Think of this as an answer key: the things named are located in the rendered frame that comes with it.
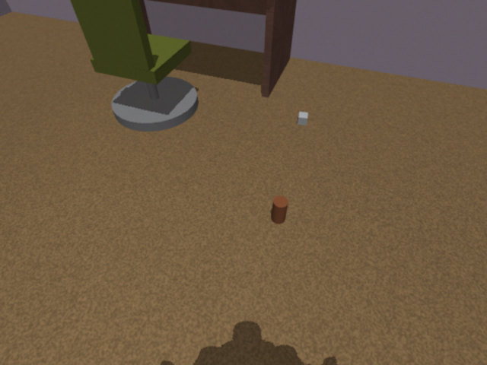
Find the office chair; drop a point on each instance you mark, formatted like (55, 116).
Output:
(120, 45)

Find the desk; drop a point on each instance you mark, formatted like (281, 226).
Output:
(278, 35)

